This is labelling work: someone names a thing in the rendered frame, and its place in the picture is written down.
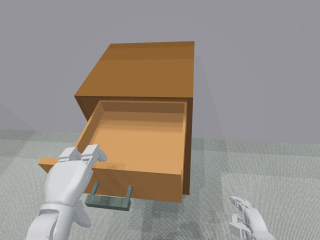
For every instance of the robot left hand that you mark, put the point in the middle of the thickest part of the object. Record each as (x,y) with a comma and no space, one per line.
(69,177)

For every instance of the left robot forearm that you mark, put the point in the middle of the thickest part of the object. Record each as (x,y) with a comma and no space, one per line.
(53,222)

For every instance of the robot right hand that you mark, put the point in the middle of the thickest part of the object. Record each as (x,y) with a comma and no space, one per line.
(241,227)

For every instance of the drawer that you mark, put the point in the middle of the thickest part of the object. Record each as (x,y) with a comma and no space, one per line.
(144,142)

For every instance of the right robot forearm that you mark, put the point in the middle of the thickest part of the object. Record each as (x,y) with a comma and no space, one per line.
(262,235)

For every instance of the cabinet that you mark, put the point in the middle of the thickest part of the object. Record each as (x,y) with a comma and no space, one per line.
(146,71)

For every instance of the handle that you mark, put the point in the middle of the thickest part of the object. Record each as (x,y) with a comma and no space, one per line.
(108,202)

